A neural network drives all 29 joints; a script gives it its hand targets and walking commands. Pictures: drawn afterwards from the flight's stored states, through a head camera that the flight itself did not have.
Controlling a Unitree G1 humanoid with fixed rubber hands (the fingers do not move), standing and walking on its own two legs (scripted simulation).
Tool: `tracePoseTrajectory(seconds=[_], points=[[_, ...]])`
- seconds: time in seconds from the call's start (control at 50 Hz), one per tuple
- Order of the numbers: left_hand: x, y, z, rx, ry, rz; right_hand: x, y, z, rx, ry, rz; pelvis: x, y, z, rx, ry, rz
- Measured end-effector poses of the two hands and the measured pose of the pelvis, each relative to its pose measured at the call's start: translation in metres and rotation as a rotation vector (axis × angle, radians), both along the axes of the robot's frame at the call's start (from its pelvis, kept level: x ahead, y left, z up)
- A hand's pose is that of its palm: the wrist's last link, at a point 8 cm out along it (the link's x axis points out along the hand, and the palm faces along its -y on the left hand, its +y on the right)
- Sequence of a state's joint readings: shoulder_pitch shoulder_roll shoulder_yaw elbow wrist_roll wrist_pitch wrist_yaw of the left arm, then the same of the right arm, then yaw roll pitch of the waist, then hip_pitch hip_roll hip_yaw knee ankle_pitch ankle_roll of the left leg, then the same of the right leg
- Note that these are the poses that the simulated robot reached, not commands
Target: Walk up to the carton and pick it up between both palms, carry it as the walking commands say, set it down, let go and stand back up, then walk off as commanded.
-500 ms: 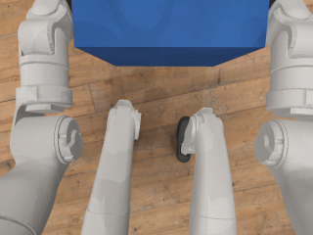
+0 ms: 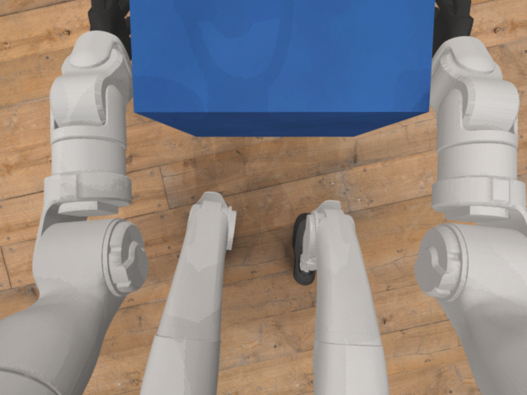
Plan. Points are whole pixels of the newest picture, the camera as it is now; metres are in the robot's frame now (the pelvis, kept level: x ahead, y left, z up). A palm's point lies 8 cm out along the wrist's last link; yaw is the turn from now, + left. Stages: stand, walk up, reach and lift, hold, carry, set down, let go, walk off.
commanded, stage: reach and lift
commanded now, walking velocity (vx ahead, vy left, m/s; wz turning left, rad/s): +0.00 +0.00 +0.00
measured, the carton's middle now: (277, 23) +0.57 +0.01 -0.13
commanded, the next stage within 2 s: none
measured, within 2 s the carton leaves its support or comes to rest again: neither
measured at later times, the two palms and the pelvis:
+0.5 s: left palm (75, 32) +0.48 +0.21 +0.01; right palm (484, 33) +0.50 -0.18 +0.02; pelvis +0.01 +0.01 +0.06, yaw +0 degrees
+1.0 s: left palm out of the picture +0.46 +0.19 +0.13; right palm out of the picture +0.47 -0.19 +0.14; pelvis +0.08 +0.00 +0.12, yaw +0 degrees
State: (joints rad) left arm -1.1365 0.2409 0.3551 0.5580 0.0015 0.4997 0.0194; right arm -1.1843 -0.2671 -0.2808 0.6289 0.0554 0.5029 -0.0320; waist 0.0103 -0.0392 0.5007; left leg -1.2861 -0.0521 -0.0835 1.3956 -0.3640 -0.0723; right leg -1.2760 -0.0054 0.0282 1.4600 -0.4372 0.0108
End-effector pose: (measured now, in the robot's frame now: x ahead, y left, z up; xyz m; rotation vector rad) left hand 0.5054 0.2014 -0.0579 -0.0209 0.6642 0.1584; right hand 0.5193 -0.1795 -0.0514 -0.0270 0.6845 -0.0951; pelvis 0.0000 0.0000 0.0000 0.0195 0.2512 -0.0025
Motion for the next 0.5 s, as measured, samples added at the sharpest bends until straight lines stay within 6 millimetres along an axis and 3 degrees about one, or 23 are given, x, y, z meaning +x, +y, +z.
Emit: tracePoseTrajectory(seconds=[0.16, 0.5], points=[[-0.009, 0.003, 0.014, -0.007, 0.008, 0.005, -0.004, 0.003, 0.019, -0.009, 0.008, 0.008, 0.001, 0.002, 0.018, -0.003, -0.029, 0.001], [-0.027, 0.004, 0.067, -0.018, 0.016, 0.009, -0.023, 0.004, 0.073, -0.013, 0.014, 0.009, 0.01, 0.006, 0.06, -0.007, -0.096, 0.003]])
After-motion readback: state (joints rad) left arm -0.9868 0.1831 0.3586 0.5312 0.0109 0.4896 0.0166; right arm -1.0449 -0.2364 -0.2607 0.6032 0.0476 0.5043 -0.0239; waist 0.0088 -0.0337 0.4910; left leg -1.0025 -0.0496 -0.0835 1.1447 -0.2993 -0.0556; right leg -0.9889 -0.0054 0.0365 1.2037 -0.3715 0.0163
